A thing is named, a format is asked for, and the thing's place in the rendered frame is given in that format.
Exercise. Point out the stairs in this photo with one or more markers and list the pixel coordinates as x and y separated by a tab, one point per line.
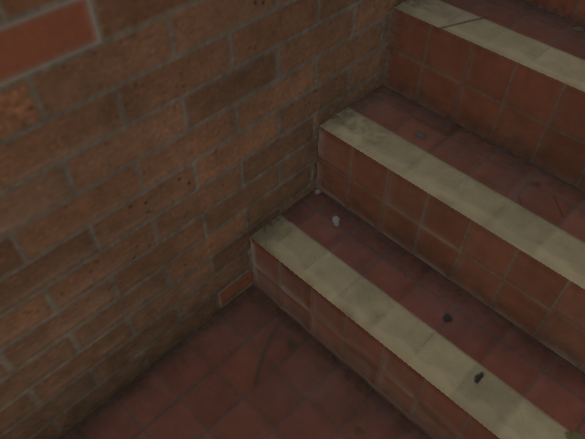
441	255

